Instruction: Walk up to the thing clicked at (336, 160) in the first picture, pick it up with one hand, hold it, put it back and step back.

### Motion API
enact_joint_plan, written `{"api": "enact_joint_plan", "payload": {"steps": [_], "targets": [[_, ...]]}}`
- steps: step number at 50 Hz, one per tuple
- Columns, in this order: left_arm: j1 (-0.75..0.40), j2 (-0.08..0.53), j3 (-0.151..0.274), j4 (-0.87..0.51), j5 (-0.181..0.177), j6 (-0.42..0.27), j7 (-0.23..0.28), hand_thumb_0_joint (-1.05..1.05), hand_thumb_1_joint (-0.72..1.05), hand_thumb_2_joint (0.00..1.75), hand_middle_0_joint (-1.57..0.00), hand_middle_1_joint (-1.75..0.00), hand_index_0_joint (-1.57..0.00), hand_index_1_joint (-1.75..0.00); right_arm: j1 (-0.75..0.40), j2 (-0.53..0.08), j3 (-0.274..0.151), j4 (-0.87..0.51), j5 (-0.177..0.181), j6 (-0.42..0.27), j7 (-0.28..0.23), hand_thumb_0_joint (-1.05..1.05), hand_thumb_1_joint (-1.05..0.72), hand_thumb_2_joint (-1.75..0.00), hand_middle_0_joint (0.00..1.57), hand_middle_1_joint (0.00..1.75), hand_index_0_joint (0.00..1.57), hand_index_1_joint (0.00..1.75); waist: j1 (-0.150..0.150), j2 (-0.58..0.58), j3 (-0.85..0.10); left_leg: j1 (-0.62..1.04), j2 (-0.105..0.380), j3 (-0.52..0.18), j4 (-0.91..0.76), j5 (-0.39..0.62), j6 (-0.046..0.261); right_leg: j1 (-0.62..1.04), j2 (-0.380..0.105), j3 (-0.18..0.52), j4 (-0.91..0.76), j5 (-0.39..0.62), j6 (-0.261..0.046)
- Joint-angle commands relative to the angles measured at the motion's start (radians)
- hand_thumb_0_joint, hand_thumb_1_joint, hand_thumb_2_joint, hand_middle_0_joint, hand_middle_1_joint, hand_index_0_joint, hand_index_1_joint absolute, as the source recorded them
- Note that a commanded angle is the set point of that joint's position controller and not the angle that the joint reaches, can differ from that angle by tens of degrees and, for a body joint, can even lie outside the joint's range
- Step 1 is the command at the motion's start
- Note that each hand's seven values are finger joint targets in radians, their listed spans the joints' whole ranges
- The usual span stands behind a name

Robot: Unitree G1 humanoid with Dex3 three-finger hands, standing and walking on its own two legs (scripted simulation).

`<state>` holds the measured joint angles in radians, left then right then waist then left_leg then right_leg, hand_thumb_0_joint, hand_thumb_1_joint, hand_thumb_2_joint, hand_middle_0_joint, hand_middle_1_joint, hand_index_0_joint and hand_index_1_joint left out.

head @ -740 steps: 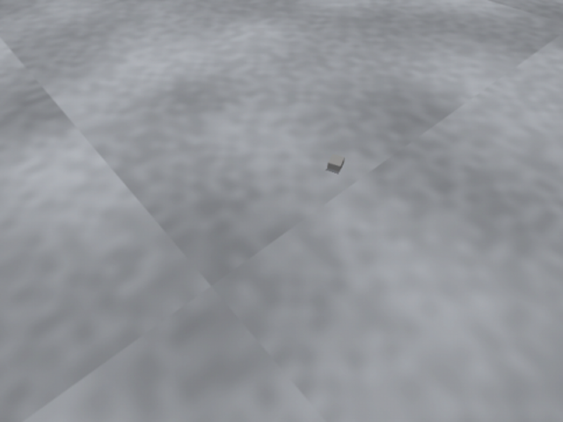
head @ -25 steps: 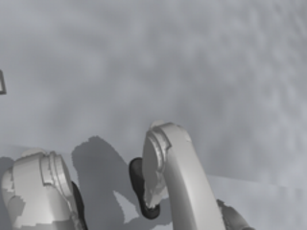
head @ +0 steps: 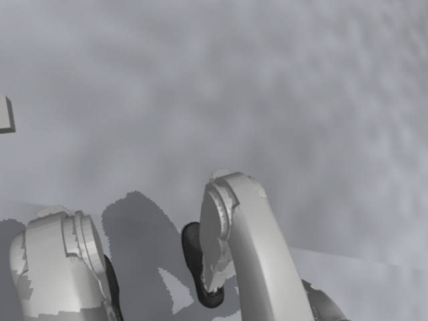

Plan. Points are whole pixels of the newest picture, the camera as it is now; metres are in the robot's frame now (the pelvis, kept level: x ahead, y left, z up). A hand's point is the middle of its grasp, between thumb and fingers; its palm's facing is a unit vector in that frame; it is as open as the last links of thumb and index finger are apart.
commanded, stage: rise first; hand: left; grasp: from above
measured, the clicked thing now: out of the picture +0.50 +0.32 -0.30
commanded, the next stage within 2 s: none
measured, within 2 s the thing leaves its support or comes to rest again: neither
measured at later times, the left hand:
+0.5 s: hand out of the picture +0.45 +0.35 -0.17, palm faces -0.48 -0.06 -0.88, open 13.5 cm
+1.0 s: hand out of the picture +0.45 +0.36 -0.17, palm faces -0.47 -0.07 -0.88, open 13.2 cm
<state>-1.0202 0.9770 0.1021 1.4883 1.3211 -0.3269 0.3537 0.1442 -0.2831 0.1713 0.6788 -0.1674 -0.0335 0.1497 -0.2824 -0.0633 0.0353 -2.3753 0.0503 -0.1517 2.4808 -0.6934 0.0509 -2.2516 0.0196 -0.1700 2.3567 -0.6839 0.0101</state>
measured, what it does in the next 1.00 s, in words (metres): stands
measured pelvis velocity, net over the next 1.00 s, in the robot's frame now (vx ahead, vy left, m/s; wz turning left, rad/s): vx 0.00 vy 0.00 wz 0.00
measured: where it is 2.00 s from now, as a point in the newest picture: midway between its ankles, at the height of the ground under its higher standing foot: (159, 296)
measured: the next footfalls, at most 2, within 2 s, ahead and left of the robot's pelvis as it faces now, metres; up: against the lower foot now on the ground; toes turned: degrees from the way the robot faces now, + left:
none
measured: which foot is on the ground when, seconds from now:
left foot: down 0.00-1.00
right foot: down 0.00-1.00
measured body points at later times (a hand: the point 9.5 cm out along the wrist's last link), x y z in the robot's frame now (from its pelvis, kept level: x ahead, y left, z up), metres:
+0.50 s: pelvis +0.00 +0.00 +0.00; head +0.25 +0.10 +0.36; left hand +0.47 +0.35 -0.12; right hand +0.05 -0.27 -0.08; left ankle +0.07 +0.12 -0.28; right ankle +0.10 -0.11 -0.28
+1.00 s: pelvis +0.00 +0.00 +0.00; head +0.25 +0.10 +0.36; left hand +0.47 +0.36 -0.12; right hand +0.06 -0.27 -0.08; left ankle +0.07 +0.12 -0.28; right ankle +0.10 -0.11 -0.28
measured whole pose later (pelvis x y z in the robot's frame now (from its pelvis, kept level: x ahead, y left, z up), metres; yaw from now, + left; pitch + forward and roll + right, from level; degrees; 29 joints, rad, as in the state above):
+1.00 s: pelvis +0.00 +0.00 +0.00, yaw +0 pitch +32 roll -12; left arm -1.03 0.97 0.09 1.48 1.32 -0.33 0.34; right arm 0.15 -0.29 0.17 0.67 -0.16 -0.03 0.14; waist -0.28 -0.05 0.03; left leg -2.37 0.05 -0.15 2.46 -0.69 0.05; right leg -2.25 0.02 -0.17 2.34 -0.68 0.01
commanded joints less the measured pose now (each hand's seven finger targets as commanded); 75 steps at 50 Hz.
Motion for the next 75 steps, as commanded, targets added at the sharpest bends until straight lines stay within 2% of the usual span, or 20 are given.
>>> {"api": "enact_joint_plan", "payload": {"steps": [1, 5, 6, 9, 11, 15, 17, 19, 26, 32, 38, 45, 48, 49, 54, 55, 57, 64, 69, 75], "targets": [[-0.289, 0.247, 0.028, -0.156, -0.024, -0.005, 0.025, 0.0, -0.43, 0.93, -0.18, -0.89, -0.17, -0.9, 0.21, -0.285, -0.091, -0.002, 0.001, 0.008, -0.01, 0.0, -0.9, -0.9, 0.2, 0.3, 0.2, 0.3, -0.009, 0.444, -0.674, 0.579, -0.017, 0.021, -0.265, 0.211, -0.029, 0.28, 0.046, -0.04, -0.214, 0.238, -0.043], [-0.277, 0.237, 0.013, -0.121, -0.026, -0.011, 0.015, 0.0, -0.43, 0.92, -0.17, -0.91, -0.17, -0.91, 0.213, -0.279, -0.086, -0.002, 0.001, 0.009, -0.009, 0.0, -0.9, -0.9, 0.2, 0.3, 0.2, 0.3, -0.017, 0.4, -0.644, 0.531, -0.02, 0.04, -0.244, 0.209, -0.018, 0.31, 0.049, -0.028, -0.232, 0.245, -0.038], [-0.298, 0.263, 0.036, -0.161, -0.031, -0.016, 0.019, 0.0, -0.43, 0.92, -0.18, -0.9, -0.17, -0.9, 0.214, -0.282, -0.089, -0.002, 0.001, 0.011, -0.011, 0.0, -0.9, -0.9, 0.2, 0.3, 0.2, 0.3, -0.004, 0.398, -0.679, 0.542, -0.02, 0.042, -0.242, 0.223, -0.018, 0.324, 0.048, -0.028, -0.235, 0.254, -0.035], [-0.288, 0.277, 0.047, -0.16, -0.027, -0.023, 0.026, 0.0, -0.43, 0.92, -0.17, -0.9, -0.17, -0.9, 0.211, -0.279, -0.082, -0.006, -0.003, 0.012, -0.011, 0.0, -0.9, -0.9, 0.2, 0.3, 0.2, 0.3, 0.001, 0.418, -0.696, 0.545, -0.021, 0.045, -0.247, 0.23, -0.02, 0.351, 0.05, -0.028, -0.236, 0.259, -0.036], [-0.276, 0.258, 0.029, -0.125, -0.021, -0.019, 0.024, 0.0, -0.43, 0.92, -0.17, -0.9, -0.17, -0.91, 0.213, -0.278, -0.081, -0.003, -0.001, 0.01, -0.011, 0.0, -0.9, -0.9, 0.2, 0.3, 0.2, 0.3, -0.009, 0.407, -0.672, 0.555, -0.019, 0.038, -0.245, 0.235, -0.019, 0.324, 0.05, -0.03, -0.228, 0.26, -0.038], [-0.279, 0.276, 0.045, -0.145, -0.021, -0.013, 0.033, 0.0, -0.43, 0.92, -0.18, -0.89, -0.18, -0.89, 0.202, -0.281, -0.085, -0.009, 0.003, 0.011, -0.012, 0.0, -0.9, -0.9, 0.2, 0.3, 0.2, 0.3, 0.014, 0.443, -0.706, 0.591, -0.018, 0.033, -0.259, 0.244, -0.024, 0.305, 0.049, -0.033, -0.218, 0.258, -0.044], [-0.277, 0.269, 0.042, -0.138, -0.019, -0.007, 0.033, 0.0, -0.42, 0.91, -0.19, -0.87, -0.18, -0.88, 0.206, -0.282, -0.082, -0.007, 0.003, 0.012, -0.012, 0.0, -0.9, -0.9, 0.2, 0.3, 0.2, 0.3, 0.003, 0.439, -0.686, 0.578, -0.021, 0.034, -0.267, 0.231, -0.025, 0.304, 0.048, -0.032, -0.22, 0.25, -0.045], [-0.265, 0.263, 0.041, -0.14, -0.019, -0.003, 0.031, 0.0, -0.42, 0.92, -0.19, -0.86, -0.18, -0.87, 0.195, -0.28, -0.087, -0.008, 0.003, 0.013, -0.014, 0.0, -0.9, -0.9, 0.2, 0.3, 0.2, 0.3, 0.013, 0.452, -0.688, 0.579, -0.019, 0.038, -0.273, 0.216, -0.027, 0.296, 0.05, -0.033, -0.222, 0.238, -0.046], [-0.297, 0.258, 0.028, -0.137, -0.031, 0.001, 0.019, 0.0, -0.41, 0.91, -0.21, -0.84, -0.2, -0.85, 0.208, -0.28, -0.085, -0.002, 0.008, 0.009, -0.017, 0.0, -0.9, -0.9, 0.2, 0.3, 0.2, 0.3, -0.009, 0.381, -0.648, 0.52, -0.023, 0.045, -0.258, 0.183, -0.014, 0.307, 0.047, -0.023, -0.242, 0.22, -0.039], [-0.312, 0.247, 0.014, -0.108, -0.022, -0.018, 0.013, 0.0, -0.39, 0.9, -0.22, -0.83, -0.21, -0.84, 0.209, -0.281, -0.083, 0.007, 0.002, 0.002, -0.019, 0.0, -0.9, -0.9, 0.2, 0.3, 0.2, 0.3, -0.024, 0.412, -0.641, 0.554, -0.02, 0.029, -0.264, 0.169, -0.025, 0.269, 0.046, -0.032, -0.228, 0.2, -0.044], [-0.3, 0.283, 0.036, -0.173, -0.002, -0.027, 0.023, 0.0, -0.37, 0.88, -0.25, -0.8, -0.23, -0.81, 0.201, -0.283, -0.083, -0.006, 0.0, 0.007, -0.019, 0.0, -0.9, -0.9, 0.2, 0.3, 0.2, 0.3, 0.015, 0.494, -0.709, 0.622, -0.02, 0.03, -0.281, 0.212, -0.035, 0.278, 0.045, -0.036, -0.211, 0.227, -0.05], [-0.272, 0.261, 0.04, -0.143, -0.023, -0.003, 0.031, 0.0, -0.37, 0.88, -0.25, -0.78, -0.23, -0.8, 0.215, -0.279, -0.088, -0.007, 0.006, 0.007, -0.016, 0.0, -0.9, -0.9, 0.2, 0.3, 0.2, 0.3, 0.0, 0.425, -0.677, 0.561, -0.025, 0.046, -0.261, 0.232, -0.021, 0.305, 0.044, -0.03, -0.234, 0.256, -0.041], [-0.26, 0.232, 0.014, -0.117, -0.025, 0.003, 0.015, 0.0, -0.35, 0.86, -0.26, -0.78, -0.25, -0.8, 0.21, -0.276, -0.088, -0.001, 0.008, 0.006, -0.014, 0.0, -0.9, -0.9, 0.2, 0.3, 0.2, 0.3, -0.007, 0.401, -0.65, 0.543, -0.025, 0.048, -0.258, 0.218, -0.017, 0.298, 0.045, -0.025, -0.238, 0.245, -0.041], [-0.296, 0.249, 0.022, -0.146, -0.028, -0.001, 0.014, 0.0, -0.34, 0.85, -0.26, -0.8, -0.25, -0.81, 0.217, -0.279, -0.087, -0.002, 0.007, 0.005, -0.016, 0.0, -0.9, -0.9, 0.2, 0.3, 0.2, 0.3, -0.009, 0.405, -0.663, 0.543, -0.025, 0.043, -0.26, 0.213, -0.018, 0.3, 0.044, -0.027, -0.238, 0.241, -0.041], [-0.283, 0.255, 0.027, -0.149, -0.035, -0.006, 0.005, 0.0, -0.32, 0.84, -0.28, -0.77, -0.27, -0.78, 0.215, -0.278, -0.086, -0.006, 0.007, 0.005, -0.014, 0.0, -0.9, -0.9, 0.2, 0.3, 0.2, 0.3, 0.005, 0.414, -0.682, 0.565, -0.024, 0.039, -0.263, 0.227, -0.021, 0.312, 0.044, -0.026, -0.232, 0.247, -0.042], [-0.289, 0.248, 0.026, -0.144, -0.032, -0.008, 0.002, 0.0, -0.31, 0.83, -0.3, -0.75, -0.29, -0.76, 0.222, -0.278, -0.089, -0.006, 0.004, 0.004, -0.013, 0.0, -0.9, -0.9, 0.2, 0.3, 0.2, 0.3, -0.014, 0.416, -0.681, 0.562, -0.024, 0.039, -0.262, 0.224, -0.022, 0.321, 0.044, -0.029, -0.233, 0.245, -0.04], [-0.294, 0.271, 0.035, -0.174, -0.025, -0.017, 0.004, 0.0, -0.3, 0.83, -0.3, -0.74, -0.29, -0.76, 0.213, -0.28, -0.089, -0.009, 0.005, 0.007, -0.015, 0.0, -0.9, -0.9, 0.2, 0.3, 0.2, 0.3, 0.005, 0.428, -0.708, 0.576, -0.023, 0.039, -0.263, 0.225, -0.023, 0.321, 0.046, -0.029, -0.233, 0.243, -0.042], [-0.293, 0.254, 0.036, -0.191, -0.021, -0.019, 0.018, 0.0, -0.3, 0.82, -0.32, -0.72, -0.3, -0.74, 0.208, -0.283, -0.089, -0.014, 0.004, 0.01, -0.013, 0.0, -0.9, -0.9, 0.2, 0.3, 0.2, 0.3, 0.01, 0.484, -0.708, 0.623, -0.021, 0.029, -0.278, 0.244, -0.031, 0.284, 0.043, -0.036, -0.219, 0.252, -0.046], [-0.283, 0.207, 0.009, -0.136, -0.023, -0.007, 0.015, 0.0, -0.3, 0.82, -0.32, -0.71, -0.3, -0.73, 0.215, -0.283, -0.09, -0.013, 0.008, 0.009, -0.01, 0.0, -0.9, -0.9, 0.2, 0.3, 0.2, 0.3, -0.02, 0.432, -0.656, 0.591, -0.023, 0.021, -0.281, 0.223, -0.028, 0.263, 0.041, -0.038, -0.221, 0.24, -0.045], [-0.325, 0.256, 0.023, -0.156, -0.015, -0.015, 0.021, 0.0, -0.26, 0.79, -0.35, -0.69, -0.33, -0.7, 0.214, -0.282, -0.085, -0.012, 0.006, 0.003, -0.014, 0.0, -0.9, -0.9, 0.2, 0.3, 0.2, 0.3, -0.008, 0.431, -0.67, 0.563, -0.026, 0.034, -0.277, 0.185, -0.026, 0.286, 0.043, -0.032, -0.228, 0.216, -0.046]]}}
